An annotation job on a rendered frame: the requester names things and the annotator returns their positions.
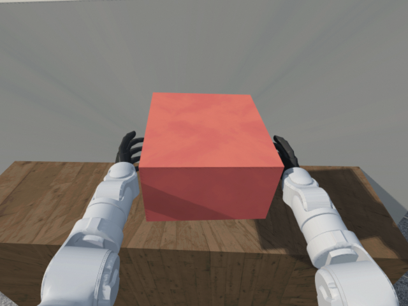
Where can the robot right forearm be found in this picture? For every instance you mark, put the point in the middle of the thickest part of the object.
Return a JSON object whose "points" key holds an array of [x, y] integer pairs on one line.
{"points": [[328, 240]]}

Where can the robot left forearm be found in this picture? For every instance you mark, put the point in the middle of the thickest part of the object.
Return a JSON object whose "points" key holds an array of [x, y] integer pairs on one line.
{"points": [[103, 222]]}

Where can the right robot upper arm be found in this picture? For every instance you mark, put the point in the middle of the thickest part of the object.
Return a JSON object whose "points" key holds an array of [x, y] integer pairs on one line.
{"points": [[359, 283]]}

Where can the left robot hand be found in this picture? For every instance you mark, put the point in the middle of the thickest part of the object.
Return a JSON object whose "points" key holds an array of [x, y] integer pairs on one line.
{"points": [[125, 152]]}

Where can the carton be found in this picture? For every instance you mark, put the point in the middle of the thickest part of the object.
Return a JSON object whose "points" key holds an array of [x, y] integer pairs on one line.
{"points": [[207, 157]]}

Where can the left robot upper arm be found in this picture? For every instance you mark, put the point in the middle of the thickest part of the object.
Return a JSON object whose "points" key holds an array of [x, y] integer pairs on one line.
{"points": [[82, 276]]}

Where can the pedestal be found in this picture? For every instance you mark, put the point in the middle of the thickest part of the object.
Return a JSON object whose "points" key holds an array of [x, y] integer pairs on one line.
{"points": [[233, 262]]}

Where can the right robot hand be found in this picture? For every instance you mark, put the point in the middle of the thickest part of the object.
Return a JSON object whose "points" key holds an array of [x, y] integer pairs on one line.
{"points": [[286, 153]]}

